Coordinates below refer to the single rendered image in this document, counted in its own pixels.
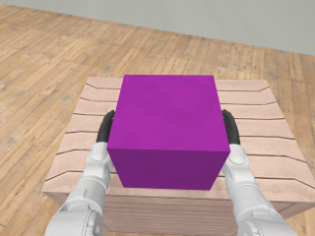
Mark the carton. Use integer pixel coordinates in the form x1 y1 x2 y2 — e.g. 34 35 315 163
106 75 231 191

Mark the robot right hand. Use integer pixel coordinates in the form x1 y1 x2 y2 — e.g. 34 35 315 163
221 109 241 146

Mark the left robot upper arm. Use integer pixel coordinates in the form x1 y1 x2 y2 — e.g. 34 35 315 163
45 209 103 236

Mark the pedestal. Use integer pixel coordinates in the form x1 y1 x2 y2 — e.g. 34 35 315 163
41 77 315 236

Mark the robot right forearm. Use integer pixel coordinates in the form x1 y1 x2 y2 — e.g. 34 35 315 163
221 144 298 236

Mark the robot left forearm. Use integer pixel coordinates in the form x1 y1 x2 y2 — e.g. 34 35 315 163
44 142 114 236

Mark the robot left hand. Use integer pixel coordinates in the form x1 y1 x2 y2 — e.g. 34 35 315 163
96 110 115 143

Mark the right robot upper arm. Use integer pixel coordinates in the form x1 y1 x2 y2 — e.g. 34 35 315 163
237 217 297 236

